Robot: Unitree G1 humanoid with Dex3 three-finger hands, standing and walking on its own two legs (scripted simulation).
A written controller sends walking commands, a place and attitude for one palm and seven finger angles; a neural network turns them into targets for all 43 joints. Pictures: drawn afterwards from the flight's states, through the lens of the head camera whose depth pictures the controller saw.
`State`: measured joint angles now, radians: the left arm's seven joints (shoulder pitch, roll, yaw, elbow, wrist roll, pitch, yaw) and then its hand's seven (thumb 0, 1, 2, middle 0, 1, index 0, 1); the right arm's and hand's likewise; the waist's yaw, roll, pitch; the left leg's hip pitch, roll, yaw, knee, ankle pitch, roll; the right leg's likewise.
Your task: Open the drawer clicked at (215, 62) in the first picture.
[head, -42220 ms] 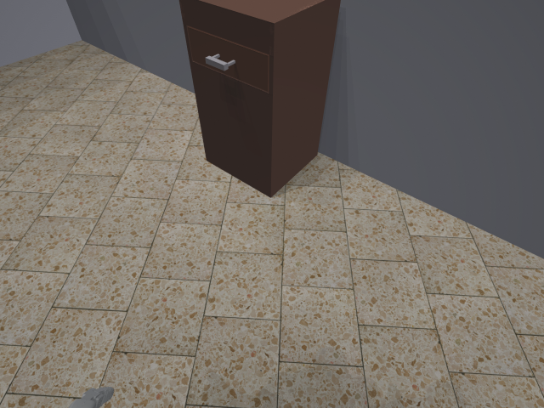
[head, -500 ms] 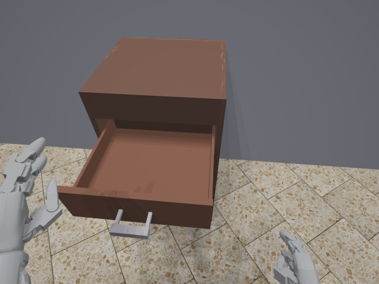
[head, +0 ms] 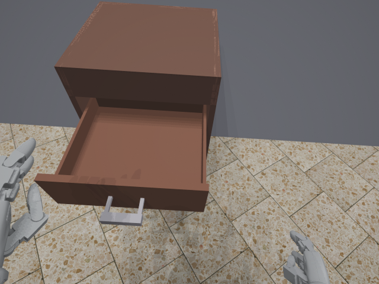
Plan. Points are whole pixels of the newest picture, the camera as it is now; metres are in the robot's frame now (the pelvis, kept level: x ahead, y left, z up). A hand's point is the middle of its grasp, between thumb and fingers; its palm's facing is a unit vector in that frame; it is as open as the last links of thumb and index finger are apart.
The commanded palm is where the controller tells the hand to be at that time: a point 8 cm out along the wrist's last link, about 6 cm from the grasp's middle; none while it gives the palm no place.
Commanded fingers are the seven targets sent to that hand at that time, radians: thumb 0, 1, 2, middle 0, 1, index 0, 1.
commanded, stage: step back with the hand held close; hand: left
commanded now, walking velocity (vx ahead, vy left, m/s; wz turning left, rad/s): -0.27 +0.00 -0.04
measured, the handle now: (123, 210) +0.30 +0.18 -0.11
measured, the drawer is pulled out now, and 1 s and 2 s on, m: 0.30 0.30 0.30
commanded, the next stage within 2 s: stop stepping back and stand still in 0.96 s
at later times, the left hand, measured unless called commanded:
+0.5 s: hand (0, 278) +0.12 +0.23 +0.16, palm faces +0.41 -0.83 -0.39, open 7.4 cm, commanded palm +0.05 +0.27 +0.18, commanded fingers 0.00 0.90 0.90 -0.20 -0.30 -0.20 -0.30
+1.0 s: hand out of the picture +0.03 +0.21 +0.18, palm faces +0.34 -0.87 -0.35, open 7.4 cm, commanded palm -0.02 +0.25 +0.18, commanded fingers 0.00 0.90 0.90 -0.20 -0.30 -0.20 -0.30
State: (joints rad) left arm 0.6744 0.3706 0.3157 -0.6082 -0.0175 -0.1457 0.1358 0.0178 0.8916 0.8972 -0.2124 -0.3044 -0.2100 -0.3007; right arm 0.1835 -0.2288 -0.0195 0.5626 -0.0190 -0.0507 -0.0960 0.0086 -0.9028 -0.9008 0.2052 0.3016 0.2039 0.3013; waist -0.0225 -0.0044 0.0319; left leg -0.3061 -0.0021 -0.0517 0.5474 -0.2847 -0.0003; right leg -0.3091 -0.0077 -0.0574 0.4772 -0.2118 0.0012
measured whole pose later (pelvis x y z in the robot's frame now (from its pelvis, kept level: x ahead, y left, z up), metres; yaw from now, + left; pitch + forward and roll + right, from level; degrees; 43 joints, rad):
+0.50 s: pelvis -0.08 +0.00 -0.01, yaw +0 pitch +0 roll -3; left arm 0.59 0.35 0.33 -0.62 0.00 -0.18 0.19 0.02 0.89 0.90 -0.21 -0.30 -0.21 -0.30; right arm 0.24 -0.22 0.02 0.59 -0.05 -0.09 -0.10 0.01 -0.90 -0.90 0.21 0.30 0.21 0.30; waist -0.01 0.00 -0.02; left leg -0.42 0.03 -0.07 0.62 -0.19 -0.01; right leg -0.42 0.03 -0.06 0.56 -0.27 -0.01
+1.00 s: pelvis -0.17 -0.02 -0.02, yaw -5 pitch +0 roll -2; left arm 0.59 0.39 0.38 -0.66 -0.04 -0.22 0.17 0.02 0.89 0.90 -0.21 -0.30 -0.21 -0.30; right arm 0.23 -0.14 0.03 0.67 -0.03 -0.17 -0.04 0.01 -0.90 -0.90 0.21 0.30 0.21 0.30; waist 0.00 -0.05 -0.03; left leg -0.45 0.09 0.00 0.63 -0.18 -0.03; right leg -0.34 0.04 -0.02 0.74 -0.43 0.01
